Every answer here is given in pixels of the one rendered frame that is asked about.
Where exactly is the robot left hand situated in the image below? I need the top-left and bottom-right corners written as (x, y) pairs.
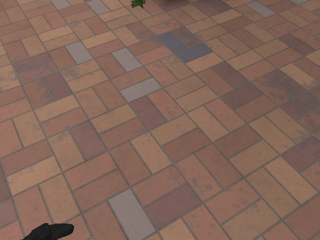
top-left (21, 223), bottom-right (74, 240)

